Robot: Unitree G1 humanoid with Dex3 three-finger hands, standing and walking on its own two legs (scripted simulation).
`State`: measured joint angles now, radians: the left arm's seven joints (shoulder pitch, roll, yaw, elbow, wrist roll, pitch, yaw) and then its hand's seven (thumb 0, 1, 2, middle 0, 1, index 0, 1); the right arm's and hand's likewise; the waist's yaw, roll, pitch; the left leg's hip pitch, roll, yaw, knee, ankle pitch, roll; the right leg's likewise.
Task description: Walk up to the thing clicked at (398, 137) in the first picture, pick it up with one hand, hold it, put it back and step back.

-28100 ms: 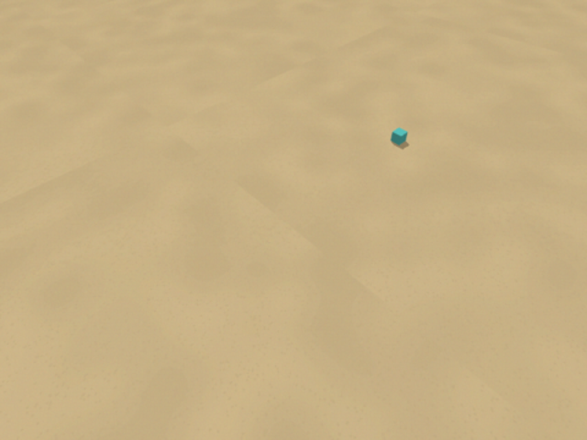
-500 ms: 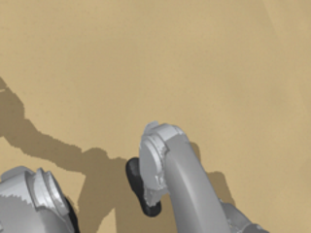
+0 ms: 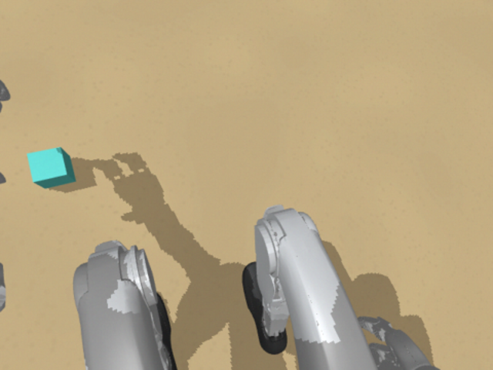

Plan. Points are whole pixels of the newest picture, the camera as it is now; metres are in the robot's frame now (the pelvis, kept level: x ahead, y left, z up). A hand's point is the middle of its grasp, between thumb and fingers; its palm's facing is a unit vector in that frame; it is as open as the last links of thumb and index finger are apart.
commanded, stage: withdraw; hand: left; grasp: from above
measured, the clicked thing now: (52, 168) +0.50 +0.31 -0.32
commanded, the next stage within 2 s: home in 0.32 s
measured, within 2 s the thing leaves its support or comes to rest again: neither
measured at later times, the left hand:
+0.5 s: hand (3, 137) +0.50 +0.32 -0.15, palm faces -0.43 -0.04 -0.90, open 14.0 cm
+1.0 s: hand out of the picture +0.36 +0.29 +0.02, palm faces -0.25 -0.64 -0.73, open 8.0 cm
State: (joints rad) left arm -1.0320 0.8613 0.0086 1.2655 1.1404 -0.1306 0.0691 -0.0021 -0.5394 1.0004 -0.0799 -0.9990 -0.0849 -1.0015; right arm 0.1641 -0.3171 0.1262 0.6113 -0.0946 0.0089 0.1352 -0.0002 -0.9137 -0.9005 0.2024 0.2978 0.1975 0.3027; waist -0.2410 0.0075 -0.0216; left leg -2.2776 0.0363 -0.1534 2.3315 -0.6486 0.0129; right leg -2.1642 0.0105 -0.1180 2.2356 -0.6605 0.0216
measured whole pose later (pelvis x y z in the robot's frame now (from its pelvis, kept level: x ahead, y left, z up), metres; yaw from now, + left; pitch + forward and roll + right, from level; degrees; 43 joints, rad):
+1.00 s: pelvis +0.01 +0.00 +0.12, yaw +5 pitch +33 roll -6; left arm -0.39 0.53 0.04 0.57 0.52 0.10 0.01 0.00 0.75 0.89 -0.21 -0.34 -0.22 -0.34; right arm 0.14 -0.28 -0.01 0.60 0.02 0.03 0.04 0.00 -0.91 -0.90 0.20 0.30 0.20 0.30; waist -0.09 0.04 -0.18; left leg -1.89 0.04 -0.08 1.94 -0.63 0.01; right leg -1.81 0.00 -0.07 1.88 -0.65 0.02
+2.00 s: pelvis +0.09 +0.00 +0.36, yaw +11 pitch +10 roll -3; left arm 0.51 0.22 0.03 -0.12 -0.05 0.45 0.02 0.01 0.90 0.89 -0.20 -0.30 -0.20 -0.30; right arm 0.27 -0.23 0.03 0.51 0.01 -0.22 -0.18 0.01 -0.91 -0.90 0.20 0.30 0.20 0.30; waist -0.03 0.05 -0.17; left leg -0.71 0.03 -0.05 1.01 -0.48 -0.01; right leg -0.63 -0.01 -0.07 0.94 -0.49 0.01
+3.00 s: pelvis +0.09 +0.01 +0.36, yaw +10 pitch +10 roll -3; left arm 0.50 0.23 0.03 -0.12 -0.05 0.45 0.01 0.01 0.90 0.89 -0.20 -0.30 -0.20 -0.30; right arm 0.28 -0.22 0.03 0.54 0.01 -0.23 -0.18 0.01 -0.91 -0.90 0.20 0.30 0.20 0.30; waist -0.03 0.04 -0.16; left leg -0.69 0.03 -0.05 1.01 -0.49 -0.01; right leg -0.62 -0.01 -0.07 0.94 -0.49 0.01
